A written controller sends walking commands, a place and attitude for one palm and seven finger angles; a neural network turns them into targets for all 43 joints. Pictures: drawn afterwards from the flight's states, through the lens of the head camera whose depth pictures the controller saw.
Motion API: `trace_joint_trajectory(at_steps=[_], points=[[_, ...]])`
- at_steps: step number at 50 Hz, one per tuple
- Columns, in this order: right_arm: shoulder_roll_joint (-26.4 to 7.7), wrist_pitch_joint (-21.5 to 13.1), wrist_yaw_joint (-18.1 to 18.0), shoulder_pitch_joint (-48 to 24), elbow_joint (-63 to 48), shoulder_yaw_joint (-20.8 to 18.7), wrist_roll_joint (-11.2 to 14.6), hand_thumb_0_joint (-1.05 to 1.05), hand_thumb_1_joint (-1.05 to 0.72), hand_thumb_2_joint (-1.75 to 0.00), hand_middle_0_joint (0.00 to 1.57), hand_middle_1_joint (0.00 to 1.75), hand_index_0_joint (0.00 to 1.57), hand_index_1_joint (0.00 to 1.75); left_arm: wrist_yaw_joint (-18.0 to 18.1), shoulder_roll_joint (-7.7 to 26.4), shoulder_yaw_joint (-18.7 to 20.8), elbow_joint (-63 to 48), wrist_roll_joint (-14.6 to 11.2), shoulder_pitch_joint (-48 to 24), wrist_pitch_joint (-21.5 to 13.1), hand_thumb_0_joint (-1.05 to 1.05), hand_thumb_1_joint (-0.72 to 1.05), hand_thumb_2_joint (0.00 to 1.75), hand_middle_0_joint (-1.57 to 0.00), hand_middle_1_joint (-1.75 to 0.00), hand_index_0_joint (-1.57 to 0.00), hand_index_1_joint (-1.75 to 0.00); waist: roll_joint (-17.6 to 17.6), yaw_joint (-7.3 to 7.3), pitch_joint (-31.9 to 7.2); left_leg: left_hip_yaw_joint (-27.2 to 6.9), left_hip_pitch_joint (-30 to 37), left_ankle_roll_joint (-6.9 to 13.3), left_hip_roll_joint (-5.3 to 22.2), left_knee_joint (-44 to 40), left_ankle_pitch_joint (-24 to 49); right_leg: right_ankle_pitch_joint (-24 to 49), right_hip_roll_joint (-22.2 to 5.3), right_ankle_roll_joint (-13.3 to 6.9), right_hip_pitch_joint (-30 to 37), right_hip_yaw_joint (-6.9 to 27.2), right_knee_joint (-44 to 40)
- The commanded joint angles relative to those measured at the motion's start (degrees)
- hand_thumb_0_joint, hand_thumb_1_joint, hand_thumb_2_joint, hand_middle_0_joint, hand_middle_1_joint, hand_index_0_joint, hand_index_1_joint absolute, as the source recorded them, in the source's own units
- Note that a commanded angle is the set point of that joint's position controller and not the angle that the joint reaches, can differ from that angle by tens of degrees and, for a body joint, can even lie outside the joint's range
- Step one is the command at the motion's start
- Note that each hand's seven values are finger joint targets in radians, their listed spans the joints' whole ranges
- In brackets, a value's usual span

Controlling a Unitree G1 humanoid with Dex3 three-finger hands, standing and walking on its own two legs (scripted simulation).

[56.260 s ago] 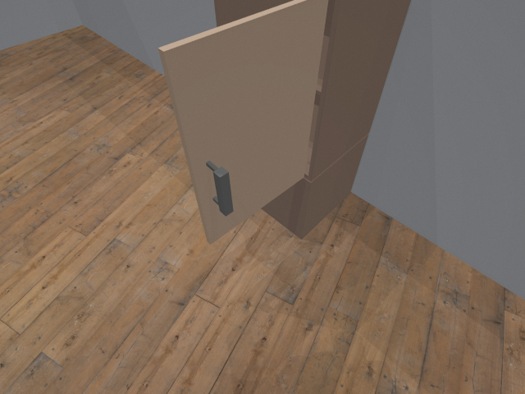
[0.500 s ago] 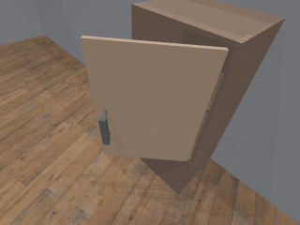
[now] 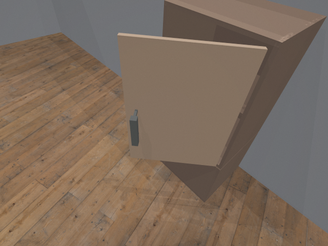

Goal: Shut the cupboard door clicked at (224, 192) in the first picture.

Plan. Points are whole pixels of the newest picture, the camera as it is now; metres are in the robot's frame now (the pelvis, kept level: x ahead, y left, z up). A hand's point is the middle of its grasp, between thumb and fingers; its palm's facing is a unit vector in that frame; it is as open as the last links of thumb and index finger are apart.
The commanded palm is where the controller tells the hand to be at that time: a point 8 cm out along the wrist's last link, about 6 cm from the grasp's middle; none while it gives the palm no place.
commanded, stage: come to a stop and stand still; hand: left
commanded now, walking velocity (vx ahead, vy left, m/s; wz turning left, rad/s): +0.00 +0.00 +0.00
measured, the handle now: (135, 127) +0.56 +0.15 -0.09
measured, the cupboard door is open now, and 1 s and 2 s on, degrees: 42 42 42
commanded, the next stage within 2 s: look again from close up in 1.58 s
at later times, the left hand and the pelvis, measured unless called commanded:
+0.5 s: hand out of the picture -0.01 +0.29 -0.19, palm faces +0.03 -0.97 -0.24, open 7.4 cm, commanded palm none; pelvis -0.08 +0.06 -0.01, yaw -2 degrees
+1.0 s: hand out of the picture +0.05 +0.18 -0.17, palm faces -0.08 -0.99 -0.15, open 7.2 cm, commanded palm none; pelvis -0.06 +0.03 +0.01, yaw -4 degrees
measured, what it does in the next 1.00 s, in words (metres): steps on the spot: left foot, then right foot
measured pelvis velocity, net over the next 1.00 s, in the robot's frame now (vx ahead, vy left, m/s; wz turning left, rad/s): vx -0.06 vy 0.03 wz -0.07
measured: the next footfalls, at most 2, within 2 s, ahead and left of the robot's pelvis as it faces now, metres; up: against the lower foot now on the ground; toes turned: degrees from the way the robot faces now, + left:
left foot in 0.36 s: -0.02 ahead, +0.12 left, +0.00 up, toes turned +0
right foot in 0.94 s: -0.05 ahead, -0.11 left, +0.00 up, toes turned -6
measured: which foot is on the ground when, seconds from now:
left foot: down 0.00-0.20, up 0.22-0.34, down 0.36-1.00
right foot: down 0.00-0.36, up 0.38-0.92, down 0.94-1.00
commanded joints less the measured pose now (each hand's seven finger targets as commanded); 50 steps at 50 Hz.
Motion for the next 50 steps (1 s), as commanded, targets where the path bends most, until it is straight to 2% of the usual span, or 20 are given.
trace_joint_trajectory(at_steps=[1,6,8,9,10,12,13,14,16,17,18,19,21,24,32,42,44,47,49,50], points=[[-12.12,-1.08,-0.59,-4.05,-3.88,-2.86,0.28,0.0,-0.9,-0.9,0.2,0.3,0.2,0.3,0.12,6.73,1.57,-1.79,0.12,3.79,-0.96,0.0,0.9,0.9,-0.2,-0.3,-0.2,-0.3,1.98,0.84,3.19,-12.53,-6.65,-1.4,8.57,-15.88,-28.25,-9.61,-0.82,-2.22,1.36,2.25,-2.57],[-14.05,-0.2,-0.69,-9.27,-5.04,-3.8,0.44,0.0,-0.9,-0.9,0.2,0.3,0.2,0.3,-0.25,7.04,2.42,0.18,0.41,10.18,0.33,0.0,0.9,0.9,-0.2,-0.3,-0.2,-0.3,3.11,3.64,1.19,-9.43,-13.03,-1.42,8.24,-15.3,-29.82,-7.63,0.04,-2.99,8.22,0.35,5.44],[-13.41,0.4,-0.53,-10.34,-5.83,-3.93,0.42,0.0,-0.9,-0.9,0.2,0.3,0.2,0.3,-0.24,8.13,2.77,0.06,0.7,10.81,0.58,0.0,0.9,0.9,-0.2,-0.3,-0.2,-0.3,-2.53,3.88,2.1,-5.52,-12.48,-2.74,4.23,-7.73,-29.12,-14.34,-2.36,-4.85,3.98,4.88,-0.44],[-11.96,1.19,-0.48,-8.84,-6.14,-4.21,0.47,0.0,-0.9,-0.9,0.2,0.3,0.2,0.3,0.01,10.27,3.25,-1.17,0.93,8.25,0.49,0.0,0.9,0.9,-0.2,-0.3,-0.2,-0.3,-11.22,2.36,2.7,-1.86,-4.8,-4.37,-0.46,7.55,-22.76,-25.56,-7.78,-7.35,-8.38,13.09,-13.17],[-11.63,2.1,-0.67,-3.84,-5.23,-5.47,0.59,0.0,-0.9,-0.9,0.2,0.3,0.2,0.3,0.5,13.3,3.98,-4.17,1.0,-1.15,0.34,0.0,0.9,0.9,-0.2,-0.3,-0.2,-0.3,-17.14,-2.36,2.32,-0.12,7.55,-4.86,-2.72,30.07,-13.92,-36.42,-17.86,-11.31,-26.43,25.3,-26.04],[-15.18,2.5,-1.01,7.08,-2.07,-7.32,0.61,0.0,-0.9,-0.9,0.2,0.3,0.2,0.3,1.64,16.75,5.51,-10.05,0.75,-21.64,-0.1,0.0,0.9,0.9,-0.2,-0.3,-0.2,-0.3,-15.57,-11.21,0.2,-7.23,17.3,-3.22,0.39,50.25,-13.57,-22.45,-18.09,-10.74,-38.71,20.11,-23.0],[-13.67,1.64,-0.92,11.12,-1.13,-6.82,0.92,0.0,-0.9,-0.9,0.2,0.3,0.2,0.3,1.9,16.06,5.32,-10.9,1.23,-25.71,-0.5,0.0,0.9,0.9,-0.2,-0.3,-0.2,-0.3,-14.38,-12.85,0.85,-7.31,17.02,-2.72,2.39,44.27,-17.68,-16.08,-15.24,-8.32,-35.49,13.44,-18.04],[-12.01,0.34,-0.59,11.76,-1.68,-5.72,1.09,0.0,-0.9,-0.9,0.2,0.3,0.2,0.3,2.01,15.34,5.11,-10.68,1.48,-23.22,-0.87,0.0,0.9,0.9,-0.2,-0.3,-0.2,-0.3,-10.93,-11.5,2.99,-6.87,12.42,-2.15,4.18,28.33,-21.91,-12.15,-12.93,-6.62,-27.26,11.37,-12.37],[-10.63,-1.36,-0.18,6.42,-3.14,-3.94,0.77,0.0,-0.9,-0.9,0.2,0.3,0.2,0.3,1.75,13.52,4.18,-7.07,0.49,-10.66,-0.15,0.0,0.9,0.9,-0.2,-0.3,-0.2,-0.3,1.36,-4.31,6.47,-3.65,6.63,-2.99,2.83,-4.96,-18.88,-14.3,-7.33,-4.61,-15.9,8.87,4.96],[-10.33,-2.23,-0.39,4.56,-4.24,-3.17,0.17,0.0,-0.9,-0.9,0.2,0.3,0.2,0.3,1.36,7.67,3.17,-5.69,-0.18,-5.54,0.47,0.0,0.9,0.9,-0.2,-0.3,-0.2,-0.3,14.6,-2.52,9.17,-14.9,4.11,-2.96,6.92,-13.6,-23.21,-14.42,-1.87,-2.54,-19.49,5.3,16.48],[-12.83,-2.53,-1.25,1.38,-6.26,-3.24,-0.18,0.0,-0.9,-0.9,0.2,0.3,0.2,0.3,0.92,5.0,2.61,-6.0,-0.63,-5.13,1.08,0.0,0.9,0.9,-0.2,-0.3,-0.2,-0.3,21.85,-1.45,12.16,-31.48,-3.47,0.17,18.28,-20.12,-27.14,-12.79,0.44,0.88,-24.19,4.65,25.21],[-13.94,-1.91,-2.01,-3.04,-8.17,-2.6,-0.68,0.0,-0.9,-0.9,0.2,0.3,0.2,0.3,0.16,5.97,2.99,-7.01,-0.93,-6.18,1.42,0.0,0.9,0.9,-0.2,-0.3,-0.2,-0.3,12.69,0.66,11.92,-32.36,-11.41,5.61,22.71,-22.56,-30.06,-6.66,-2.96,0.94,-19.72,10.14,28.11],[-11.72,-1.84,-2.32,-3.71,-7.25,-2.22,-0.9,0.0,-0.9,-0.9,0.2,0.3,0.2,0.3,-0.15,5.32,3.3,-4.35,-0.07,-5.47,2.49,0.0,0.9,0.9,-0.2,-0.3,-0.2,-0.3,8.25,0.86,7.9,-30.51,-8.86,2.36,19.76,-22.1,-32.38,-1.92,-0.69,1.8,-19.39,9.79,37.04],[-9.96,-2.67,-2.61,-0.95,-6.35,-1.94,-0.59,0.0,-0.9,-0.9,0.2,0.3,0.2,0.3,-0.77,5.62,2.95,-3.71,0.0,-3.99,1.7,0.0,0.9,0.9,-0.2,-0.3,-0.2,-0.3,0.07,0.59,6.82,-24.54,-0.5,2.51,18.02,-19.89,-24.73,1.96,-1.16,1.67,-21.84,8.65,37.76],[-5.85,-3.55,-3.46,14.46,0.22,-1.51,-0.3,0.0,-0.9,-0.9,0.2,0.3,0.2,0.3,-1.35,2.39,1.17,-6.23,-0.2,-11.09,1.14,0.0,0.9,0.9,-0.2,-0.3,-0.2,-0.3,4.58,-4.92,3.56,-19.52,17.98,1.28,18.03,-19.64,-4.04,-0.59,-1.65,2.28,-21.53,4.61,21.76],[-3.18,-2.81,-2.81,13.43,4.61,-0.99,-0.21,0.0,-0.9,-0.9,0.2,0.3,0.2,0.3,-0.44,-1.82,0.18,-3.1,-1.5,-9.55,0.41,0.0,0.9,0.9,-0.2,-0.3,-0.2,-0.3,9.18,-2.71,0.54,-12.11,10.44,1.73,14.98,-13.68,9.36,-2.37,0.01,0.78,0.4,-1.83,-0.43],[-1.68,-2.9,-2.69,13.26,5.6,-0.78,0.32,0.0,-0.9,-0.9,0.2,0.3,0.2,0.3,0.16,-1.6,0.46,-1.04,-1.65,-6.72,-0.31,0.0,0.9,0.9,-0.2,-0.3,-0.2,-0.3,6.01,-1.42,-0.81,-9.53,6.81,-0.96,12.51,-10.17,8.07,5.78,-0.85,0.23,9.05,-1.58,-9.08],[3.04,-3.13,-2.1,12.13,5.62,0.45,0.93,0.0,-0.9,-0.9,0.2,0.3,0.2,0.3,1.33,0.61,0.22,1.32,-1.76,-3.65,-1.51,0.0,0.9,0.9,-0.2,-0.3,-0.2,-0.3,0.08,-0.9,1.18,-3.5,-3.06,-4.69,7.41,-6.55,-3.28,13.21,-10.83,-3.96,15.28,6.14,-8.86],[3.66,-2.98,-1.81,12.14,6.06,0.47,0.6,0.0,-0.9,-0.9,0.2,0.3,0.2,0.3,1.24,-0.11,0.03,1.54,-1.41,-4.26,-1.62,0.0,0.9,0.9,-0.2,-0.3,-0.2,-0.3,1.59,-1.45,3.12,-2.97,1.1,-4.71,6.55,-7.72,0.41,12.53,-9.54,-4.31,8.67,4.12,-5.75],[2.68,-2.71,-1.91,11.62,6.33,0.23,0.32,0.0,-0.9,-0.9,0.2,0.3,0.2,0.3,1.2,-1.04,-0.01,1.84,-1.46,-4.1,-2.14,0.0,0.9,0.9,-0.2,-0.3,-0.2,-0.3,-2.6,-1.43,1.99,-2.98,3.94,-4.63,7.14,-6.66,3.7,13.6,-6.88,-3.38,7.56,3.58,-5.67]])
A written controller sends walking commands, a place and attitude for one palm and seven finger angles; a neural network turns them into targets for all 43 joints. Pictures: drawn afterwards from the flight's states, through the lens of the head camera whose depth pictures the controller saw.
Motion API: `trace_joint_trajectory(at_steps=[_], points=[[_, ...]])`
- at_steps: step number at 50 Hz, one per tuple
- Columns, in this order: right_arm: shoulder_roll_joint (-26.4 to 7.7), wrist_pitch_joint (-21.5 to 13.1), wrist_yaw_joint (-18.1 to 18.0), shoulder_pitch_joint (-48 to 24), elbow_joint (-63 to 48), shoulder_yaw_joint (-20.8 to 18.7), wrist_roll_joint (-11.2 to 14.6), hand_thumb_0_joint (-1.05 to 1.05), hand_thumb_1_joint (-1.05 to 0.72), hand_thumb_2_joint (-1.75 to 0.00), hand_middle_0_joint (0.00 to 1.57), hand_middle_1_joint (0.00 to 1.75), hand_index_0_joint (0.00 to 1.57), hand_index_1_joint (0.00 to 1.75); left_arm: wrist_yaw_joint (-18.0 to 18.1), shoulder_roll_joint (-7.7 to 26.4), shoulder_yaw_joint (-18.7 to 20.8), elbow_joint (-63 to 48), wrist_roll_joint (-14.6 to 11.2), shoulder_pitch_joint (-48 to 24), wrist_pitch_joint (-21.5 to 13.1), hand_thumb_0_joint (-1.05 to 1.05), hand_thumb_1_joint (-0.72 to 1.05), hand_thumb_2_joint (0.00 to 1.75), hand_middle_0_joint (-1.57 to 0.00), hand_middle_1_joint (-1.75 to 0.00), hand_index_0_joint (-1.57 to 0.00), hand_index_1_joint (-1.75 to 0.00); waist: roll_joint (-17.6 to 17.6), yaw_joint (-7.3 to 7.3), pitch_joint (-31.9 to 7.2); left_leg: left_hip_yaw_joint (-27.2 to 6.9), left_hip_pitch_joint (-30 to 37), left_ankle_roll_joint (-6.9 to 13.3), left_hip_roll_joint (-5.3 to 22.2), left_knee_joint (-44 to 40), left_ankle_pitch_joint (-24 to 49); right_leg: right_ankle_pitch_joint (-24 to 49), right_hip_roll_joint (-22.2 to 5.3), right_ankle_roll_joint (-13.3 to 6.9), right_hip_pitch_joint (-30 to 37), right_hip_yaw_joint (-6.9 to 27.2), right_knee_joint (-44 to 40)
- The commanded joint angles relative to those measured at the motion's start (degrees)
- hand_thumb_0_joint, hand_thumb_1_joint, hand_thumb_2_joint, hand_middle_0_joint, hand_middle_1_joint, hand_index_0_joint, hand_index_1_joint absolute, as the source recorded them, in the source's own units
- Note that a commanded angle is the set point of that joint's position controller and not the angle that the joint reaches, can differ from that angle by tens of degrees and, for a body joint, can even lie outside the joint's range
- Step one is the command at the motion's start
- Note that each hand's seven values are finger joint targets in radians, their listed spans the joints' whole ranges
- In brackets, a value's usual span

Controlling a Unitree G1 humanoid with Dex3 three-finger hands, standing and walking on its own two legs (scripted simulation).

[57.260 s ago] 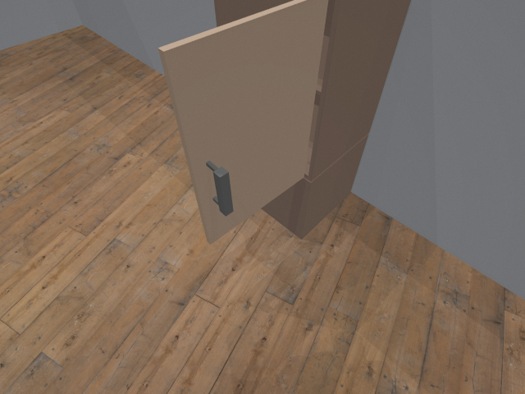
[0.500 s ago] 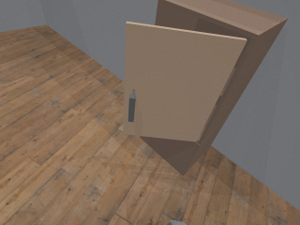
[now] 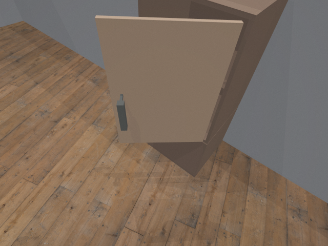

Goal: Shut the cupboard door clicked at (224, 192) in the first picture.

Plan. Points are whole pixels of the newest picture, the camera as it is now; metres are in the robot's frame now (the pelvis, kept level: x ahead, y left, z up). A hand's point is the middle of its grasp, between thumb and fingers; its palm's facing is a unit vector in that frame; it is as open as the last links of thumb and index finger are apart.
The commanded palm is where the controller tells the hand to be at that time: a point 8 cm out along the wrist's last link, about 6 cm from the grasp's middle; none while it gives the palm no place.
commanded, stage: come to a stop and stand still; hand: left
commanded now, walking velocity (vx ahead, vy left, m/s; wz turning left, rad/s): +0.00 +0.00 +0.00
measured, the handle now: (122, 112) +0.61 +0.16 -0.10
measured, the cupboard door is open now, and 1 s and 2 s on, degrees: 42 42 42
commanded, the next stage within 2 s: look again from close up in 0.58 s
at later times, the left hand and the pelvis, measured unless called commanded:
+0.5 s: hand out of the picture -0.04 +0.12 -0.17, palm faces +0.04 -0.99 -0.14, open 7.4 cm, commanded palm none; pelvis +0.00 -0.03 +0.00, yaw +0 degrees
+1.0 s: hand out of the picture -0.01 +0.15 -0.17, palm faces +0.03 -0.98 -0.18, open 7.4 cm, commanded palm none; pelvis -0.01 -0.02 +0.00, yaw +0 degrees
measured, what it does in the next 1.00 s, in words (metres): stands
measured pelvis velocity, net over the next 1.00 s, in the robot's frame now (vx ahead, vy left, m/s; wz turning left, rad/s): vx -0.01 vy -0.02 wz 0.00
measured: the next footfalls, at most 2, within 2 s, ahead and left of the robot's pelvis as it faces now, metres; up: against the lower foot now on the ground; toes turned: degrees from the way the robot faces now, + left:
left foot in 1.84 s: +0.14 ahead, +0.08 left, +0.00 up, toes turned +9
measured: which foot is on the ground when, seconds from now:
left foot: down 0.00-1.00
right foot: down 0.00-1.00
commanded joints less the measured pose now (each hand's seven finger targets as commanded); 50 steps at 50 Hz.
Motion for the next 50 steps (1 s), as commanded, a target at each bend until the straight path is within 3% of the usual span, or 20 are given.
trace_joint_trajectory(at_steps=[1,3,10,13,18,22,32,42,50], points=[[-5.15,-0.93,0.24,0.87,-2.49,-0.66,0.01,0.0,-0.9,-0.9,0.2,0.3,0.2,0.3,0.38,4.42,0.01,0.9,0.4,7.93,-1.05,0.0,0.9,0.9,-0.2,-0.3,-0.2,-0.3,-1.8,2.81,1.91,-4.85,-1.84,-2.12,5.51,-4.99,9.44,12.11,-5.12,-3.89,0.87,3.33,-1.73],[-5.48,-0.92,0.21,-0.2,-2.36,-0.74,0.2,0.0,-0.9,-0.9,0.2,0.3,0.2,0.3,0.51,3.78,-0.28,1.04,0.46,7.86,-1.05,0.0,0.9,0.9,-0.2,-0.3,-0.2,-0.3,-1.78,2.77,2.52,-5.04,-0.2,-1.84,6.09,-4.9,13.15,14.15,-4.51,-2.93,-0.12,2.94,-1.91],[-6.56,-0.3,0.3,-5.52,-2.91,-0.58,0.43,0.0,-0.9,-0.9,0.2,0.3,0.2,0.3,0.68,4.74,-0.64,1.77,0.58,9.34,-1.45,0.0,0.9,0.9,-0.2,-0.3,-0.2,-0.3,-2.05,2.66,1.7,-4.29,3.62,-2.12,6.27,-5.03,13.62,18.38,-4.62,-2.35,-0.85,4.36,-3.44],[-7.18,-0.09,0.33,-7.6,-2.69,-0.37,0.49,0.0,-0.9,-0.9,0.2,0.3,0.2,0.3,0.69,5.07,-0.86,2.4,0.71,10.24,-1.51,0.0,0.9,0.9,-0.2,-0.3,-0.2,-0.3,-2.29,2.68,2.07,-4.09,4.93,-2.13,6.4,-5.62,13.02,17.97,-4.73,-2.18,-1.67,4.48,-4.38],[-8.2,0.0,0.41,-10.11,-3.19,-0.15,0.58,0.0,-0.9,-0.9,0.2,0.3,0.2,0.3,0.61,5.66,-1.08,3.51,0.75,11.93,-1.75,0.0,0.9,0.9,-0.2,-0.3,-0.2,-0.3,0.31,2.91,0.8,-3.99,6.61,-2.21,6.33,-6.27,12.02,16.37,-4.71,-2.12,-1.3,5.07,-5.83],[-8.4,0.03,0.4,-11.15,-3.31,0.1,0.7,0.0,-0.9,-0.9,0.2,0.3,0.2,0.3,0.54,5.92,-1.07,4.3,0.83,12.87,-1.75,0.0,0.9,0.9,-0.2,-0.3,-0.2,-0.3,0.47,3.27,2.32,-4.27,5.79,-2.26,6.28,-7.07,10.08,12.62,-4.44,-2.06,-1.56,4.91,-7.29],[-8.17,-0.18,0.39,-10.35,-3.09,0.22,0.57,0.0,-0.9,-0.9,0.2,0.3,0.2,0.3,0.47,5.22,-0.91,4.72,0.84,13.92,-1.67,0.0,0.9,0.9,-0.2,-0.3,-0.2,-0.3,0.31,3.72,3.21,-4.85,4.01,-2.17,6.15,-8.15,7.81,6.42,-4.19,-2.28,-1.76,4.51,-8.29],[-7.91,-0.55,0.44,-8.09,-2.63,0.32,0.4,0.0,-0.9,-0.9,0.2,0.3,0.2,0.3,0.48,5.15,-0.5,4.13,0.76,13.01,-1.36,0.0,0.9,0.9,-0.2,-0.3,-0.2,-0.3,0.57,4.13,3.97,-5.44,1.56,-1.89,6.12,-8.95,7.4,4.73,-3.87,-2.36,-1.12,3.88,-6.92],[-8.04,-1.09,0.34,-6.8,-2.4,0.19,0.4,0.0,-0.9,-0.9,0.2,0.3,0.2,0.3,0.49,5.36,-0.19,3.88,0.76,12.28,-1.27,0.0,0.9,0.9,-0.2,-0.3,-0.2,-0.3,1.2,4.2,2.45,-6.12,1.66,-1.49,6.33,-9.08,9.75,6.5,-3.91,-2.22,-0.07,3.32,-5.29]])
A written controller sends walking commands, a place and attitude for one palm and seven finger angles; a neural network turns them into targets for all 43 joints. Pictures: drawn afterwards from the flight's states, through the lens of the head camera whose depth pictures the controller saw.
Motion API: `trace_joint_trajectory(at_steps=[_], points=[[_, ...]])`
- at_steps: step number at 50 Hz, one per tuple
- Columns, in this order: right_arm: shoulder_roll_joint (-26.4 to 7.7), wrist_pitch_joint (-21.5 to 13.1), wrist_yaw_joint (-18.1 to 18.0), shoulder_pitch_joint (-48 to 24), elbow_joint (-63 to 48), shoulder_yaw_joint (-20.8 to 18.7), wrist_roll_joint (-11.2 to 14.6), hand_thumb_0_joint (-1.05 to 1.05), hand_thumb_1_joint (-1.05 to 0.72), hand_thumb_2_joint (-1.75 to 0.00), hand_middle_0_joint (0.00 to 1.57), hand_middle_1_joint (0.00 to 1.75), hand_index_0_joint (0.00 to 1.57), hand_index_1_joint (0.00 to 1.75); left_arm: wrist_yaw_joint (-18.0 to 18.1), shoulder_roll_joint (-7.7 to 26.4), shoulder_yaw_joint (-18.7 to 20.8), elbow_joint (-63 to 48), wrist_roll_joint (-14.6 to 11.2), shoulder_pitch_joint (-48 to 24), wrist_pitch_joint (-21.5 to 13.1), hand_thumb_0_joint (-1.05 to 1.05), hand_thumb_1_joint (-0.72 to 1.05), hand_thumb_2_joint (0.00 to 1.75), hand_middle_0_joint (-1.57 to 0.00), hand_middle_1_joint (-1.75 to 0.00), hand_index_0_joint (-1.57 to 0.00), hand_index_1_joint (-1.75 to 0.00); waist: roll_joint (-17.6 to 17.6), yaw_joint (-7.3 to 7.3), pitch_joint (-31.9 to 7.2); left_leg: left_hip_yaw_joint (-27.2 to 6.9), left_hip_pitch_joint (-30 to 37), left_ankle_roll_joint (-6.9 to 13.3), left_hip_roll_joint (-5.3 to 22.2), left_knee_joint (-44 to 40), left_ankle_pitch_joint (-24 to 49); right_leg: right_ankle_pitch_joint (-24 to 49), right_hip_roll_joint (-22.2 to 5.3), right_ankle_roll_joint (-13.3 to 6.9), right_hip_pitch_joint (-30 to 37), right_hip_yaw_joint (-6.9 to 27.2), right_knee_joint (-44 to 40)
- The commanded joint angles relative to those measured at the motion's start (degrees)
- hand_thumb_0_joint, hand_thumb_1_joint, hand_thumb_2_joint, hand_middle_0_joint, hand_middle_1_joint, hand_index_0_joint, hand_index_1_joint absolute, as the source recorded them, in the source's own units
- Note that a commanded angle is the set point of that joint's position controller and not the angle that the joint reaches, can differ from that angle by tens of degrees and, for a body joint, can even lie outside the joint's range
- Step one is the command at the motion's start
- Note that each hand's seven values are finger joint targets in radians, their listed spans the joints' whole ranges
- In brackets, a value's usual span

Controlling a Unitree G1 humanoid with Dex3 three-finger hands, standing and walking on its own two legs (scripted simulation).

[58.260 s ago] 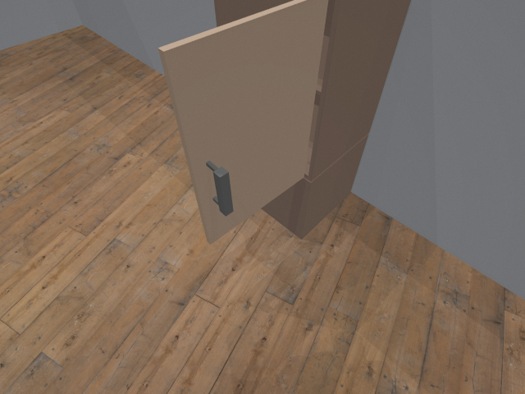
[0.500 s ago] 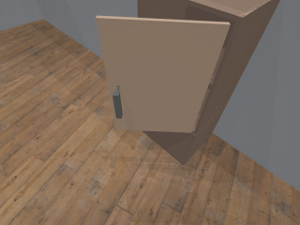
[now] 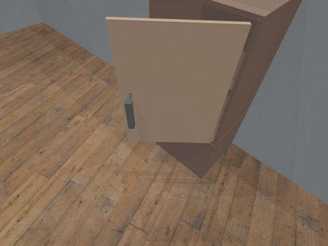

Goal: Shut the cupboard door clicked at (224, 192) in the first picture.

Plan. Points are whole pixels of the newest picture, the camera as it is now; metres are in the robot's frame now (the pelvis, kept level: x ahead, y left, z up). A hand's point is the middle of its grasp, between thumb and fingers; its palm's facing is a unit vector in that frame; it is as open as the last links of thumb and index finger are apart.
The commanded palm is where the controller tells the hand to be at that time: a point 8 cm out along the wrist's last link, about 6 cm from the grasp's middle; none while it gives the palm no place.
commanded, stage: look again from close up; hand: left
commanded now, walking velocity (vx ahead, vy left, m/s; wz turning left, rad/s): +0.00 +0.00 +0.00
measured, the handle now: (130, 111) +0.62 +0.17 -0.10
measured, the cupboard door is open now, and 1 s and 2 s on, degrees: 42 42 42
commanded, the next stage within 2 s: shuffle to correct the standing spot in 0.18 s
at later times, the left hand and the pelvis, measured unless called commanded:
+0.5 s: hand out of the picture -0.02 +0.18 -0.18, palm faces +0.03 -0.99 -0.17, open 7.4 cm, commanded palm none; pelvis +0.01 +0.01 +0.00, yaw -1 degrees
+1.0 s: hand out of the picture +0.07 +0.16 -0.19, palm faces +0.05 -0.99 -0.10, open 7.4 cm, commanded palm none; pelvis +0.12 +0.01 -0.01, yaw +0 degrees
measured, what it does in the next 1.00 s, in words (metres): walks ahead: left foot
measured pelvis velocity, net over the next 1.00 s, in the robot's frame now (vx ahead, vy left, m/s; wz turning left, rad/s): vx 0.12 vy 0.01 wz -0.01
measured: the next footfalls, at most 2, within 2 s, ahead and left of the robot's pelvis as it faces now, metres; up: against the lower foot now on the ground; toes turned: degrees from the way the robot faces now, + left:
left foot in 0.84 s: +0.15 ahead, +0.10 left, +0.00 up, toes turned +9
right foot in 1.28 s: +0.29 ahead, -0.17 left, +0.00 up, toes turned -7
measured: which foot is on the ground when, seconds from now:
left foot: down 0.00-0.62, up 0.64-0.82, down 0.84-1.00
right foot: down 0.00-0.86, up 0.88-1.00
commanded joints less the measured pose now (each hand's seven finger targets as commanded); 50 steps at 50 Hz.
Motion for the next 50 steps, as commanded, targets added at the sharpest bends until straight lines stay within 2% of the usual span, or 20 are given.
trace_joint_trajectory(at_steps=[1,14,17,21,23,26,29,31,32,33,35,37,38,40,41,42,43,44,46,50], points=[[-6.64,-1.0,-0.26,2.81,-1.95,-1.04,0.19,0.0,-0.9,-0.9,0.2,0.3,0.2,0.3,0.36,5.03,0.93,-1.3,-0.02,4.71,-0.63,0.0,0.9,0.9,-0.2,-0.3,-0.2,-0.3,0.31,0.49,1.22,-5.68,-0.96,0.02,5.9,-4.84,7.03,5.37,-4.69,-1.34,-1.6,3.5,-3.54],[-7.68,-1.22,-0.35,1.88,-2.62,-1.46,0.17,0.0,-0.9,-0.9,0.2,0.3,0.2,0.3,0.3,5.57,1.19,-0.9,0.28,4.37,-0.43,0.0,0.9,0.9,-0.2,-0.3,-0.2,-0.3,1.31,0.35,2.36,-6.48,-0.88,0.41,6.02,-6.15,5.44,4.13,-4.74,-0.9,-2.94,3.4,-3.35],[-6.35,-0.81,-0.28,3.38,-2.05,-1.33,-0.04,0.0,-0.9,-0.9,0.2,0.3,0.2,0.3,0.15,3.47,0.77,-0.05,0.43,5.73,-0.04,0.0,0.9,0.9,-0.2,-0.3,-0.2,-0.3,0.82,-0.04,2.27,-7.32,-1.3,0.4,6.47,-7.9,-6.91,-1.85,-3.88,-0.54,-3.43,2.16,-2.33],[-8.72,-0.16,-0.17,3.18,-2.86,-2.53,-0.42,0.0,-0.9,-0.9,0.2,0.3,0.2,0.3,-0.6,2.71,1.08,-0.32,1.11,6.52,0.52,0.0,0.9,0.9,-0.2,-0.3,-0.2,-0.3,5.42,-0.04,5.9,-12.15,-4.87,2.41,9.86,-13.22,-23.99,-8.78,-1.49,-0.56,-7.61,-1.37,4.08],[-9.15,-0.22,-0.19,3.11,-3.33,-2.94,-0.38,0.0,-0.9,-0.9,0.2,0.3,0.2,0.3,-0.94,2.62,1.32,-0.47,1.32,7.15,0.45,0.0,0.9,0.9,-0.2,-0.3,-0.2,-0.3,5.18,0.18,7.46,-14.01,-6.04,3.86,11.57,-13.48,-25.72,-8.72,-1.19,-0.75,-9.01,-2.26,6.29],[-8.73,-0.45,-0.27,3.22,-3.83,-3.11,-0.48,0.0,-0.9,-0.9,0.2,0.3,0.2,0.3,-1.22,2.02,1.61,-0.25,1.2,9.21,0.05,0.0,0.9,0.9,-0.2,-0.3,-0.2,-0.3,3.94,0.76,7.28,-12.66,-6.75,4.11,10.97,-10.43,-22.44,-7.43,-1.66,-1.23,-8.06,-1.57,5.38],[-6.27,-0.89,-0.2,2.5,-4.63,-2.63,-0.29,0.0,-0.9,-0.9,0.2,0.3,0.2,0.3,-1.13,3.68,2.2,0.31,0.92,12.13,-0.7,0.0,0.9,0.9,-0.2,-0.3,-0.2,-0.3,-1.94,1.75,6.49,-6.47,-10.04,2.27,6.45,-0.62,-14.41,-8.8,-5.23,-3.19,-3.72,4.56,-0.43],[-3.49,-1.17,0.01,0.7,-6.04,-1.87,-0.29,0.0,-0.9,-0.9,0.2,0.3,0.2,0.3,-0.64,6.59,3.13,1.55,0.66,15.49,-1.02,0.0,0.9,0.9,-0.2,-0.3,-0.2,-0.3,-13.26,2.76,4.59,1.65,-17.13,0.18,1.1,13.02,-9.68,-5.4,-11.84,-6.8,3.79,13.66,-5.9],[-3.4,-1.05,0.17,-1.25,-7.26,-1.91,-0.45,0.0,-0.9,-0.9,0.2,0.3,0.2,0.3,-0.35,7.52,3.43,1.69,0.58,17.64,-1.21,0.0,0.9,0.9,-0.2,-0.3,-0.2,-0.3,-15.87,3.53,4.38,2.91,-21.21,-0.29,1.41,18.6,-14.24,-0.37,-15.59,-9.29,6.09,17.38,-7.4],[-3.8,-1.2,0.3,-3.65,-8.09,-2.1,-0.61,0.0,-0.9,-0.9,0.2,0.3,0.2,0.3,-0.2,6.73,3.4,1.87,0.77,18.64,-1.55,0.0,0.9,0.9,-0.2,-0.3,-0.2,-0.3,-13.9,4.39,4.71,1.85,-24.35,-0.39,2.27,24.94,-17.51,7.0,-17.04,-11.4,7.57,18.45,-7.33],[-3.37,-1.57,0.38,-4.96,-8.59,-2.32,-0.44,0.0,-0.9,-0.9,0.2,0.3,0.2,0.3,0.07,5.57,3.46,2.1,1.17,18.62,-1.96,0.0,0.9,0.9,-0.2,-0.3,-0.2,-0.3,-7.63,3.81,4.3,0.65,-27.44,-0.64,3.78,30.47,-18.35,18.45,-17.64,-13.26,10.2,15.68,-4.71],[-2.12,-1.85,0.69,-5.48,-8.78,-2.24,-0.08,0.0,-0.9,-0.9,0.2,0.3,0.2,0.3,0.27,5.46,3.53,1.85,1.55,17.14,-1.99,0.0,0.9,0.9,-0.2,-0.3,-0.2,-0.3,-5.59,3.2,3.69,1.53,-24.9,-0.63,4.09,25.55,-18.07,22.66,-16.22,-12.46,9.69,11.77,-2.42],[-1.68,-1.97,0.78,-4.52,-8.63,-2.15,0.05,0.0,-0.9,-0.9,0.2,0.3,0.2,0.3,0.26,5.73,3.49,1.51,1.59,15.57,-2.0,0.0,0.9,0.9,-0.2,-0.3,-0.2,-0.3,-5.63,1.97,3.28,1.74,-21.1,-0.63,4.15,20.91,-15.78,22.77,-15.35,-11.38,7.29,10.13,-1.16],[-1.31,-2.32,0.52,3.46,-5.97,-2.18,-0.18,0.0,-0.9,-0.9,0.2,0.3,0.2,0.3,-0.14,5.39,3.25,0.83,0.75,11.22,-1.9,0.0,0.9,0.9,-0.2,-0.3,-0.2,-0.3,-5.24,-2.69,0.7,5.8,-2.76,-0.67,1.0,7.41,-2.34,21.26,-10.04,-7.16,-2.63,3.61,5.22],[-4.05,-2.71,-0.02,10.21,-3.6,-2.85,-0.47,0.0,-0.9,-0.9,0.2,0.3,0.2,0.3,-0.41,3.78,2.98,0.36,0.24,10.76,-1.83,0.0,0.9,0.9,-0.2,-0.3,-0.2,-0.3,0.1,-4.98,-2.17,1.99,8.91,0.24,3.43,3.68,3.97,17.24,-6.42,-4.65,-9.27,0.71,15.08],[-10.43,-3.06,-0.6,16.21,-1.96,-4.41,-1.0,0.0,-0.9,-0.9,0.2,0.3,0.2,0.3,-0.78,0.83,2.45,-0.87,-0.05,10.92,-1.63,0.0,0.9,0.9,-0.2,-0.3,-0.2,-0.3,14.01,-6.48,-5.1,-17.25,15.93,5.34,18.28,-0.93,8.15,-5.08,-0.17,-0.89,-20.43,-4.41,28.49],[-13.25,-2.45,-0.9,18.81,-1.67,-4.6,-1.26,0.0,-0.9,-0.9,0.2,0.3,0.2,0.3,-0.54,1.41,2.43,-2.95,0.18,7.64,-1.41,0.0,0.9,0.9,-0.2,-0.3,-0.2,-0.3,15.77,-7.31,-3.28,-26.96,12.8,10.68,26.85,-6.96,12.87,-21.54,1.07,-1.11,-24.82,-2.11,40.44],[-12.19,-1.87,-0.53,14.58,-2.66,-4.27,-1.21,0.0,-0.9,-0.9,0.2,0.3,0.2,0.3,-0.39,2.16,3.02,-3.36,0.88,6.73,-0.88,0.0,0.9,0.9,-0.2,-0.3,-0.2,-0.3,8.82,-5.46,1.68,-23.74,4.96,12.28,27.34,-8.06,5.24,-20.83,-1.84,-2.06,-25.15,1.19,44.88],[-8.16,-2.51,-0.75,8.61,-4.62,-2.87,-1.09,0.0,-0.9,-0.9,0.2,0.3,0.2,0.3,-1.01,0.67,3.09,-2.37,1.33,5.42,-0.37,0.0,0.9,0.9,-0.2,-0.3,-0.2,-0.3,5.73,-2.75,7.78,-18.88,-4.04,9.44,23.02,-9.85,5.75,-12.42,-4.51,-1.29,-25.7,2.43,46.09],[-7.58,-3.38,-1.07,5.66,-5.56,-2.7,-0.79,0.0,-0.9,-0.9,0.2,0.3,0.2,0.3,-1.91,-0.73,3.06,-2.38,0.91,7.05,0.44,0.0,0.9,0.9,-0.2,-0.3,-0.2,-0.3,6.65,-0.19,2.27,-8.42,-2.23,8.01,17.52,-8.51,14.71,-5.27,-4.94,0.64,-21.9,0.43,38.85]])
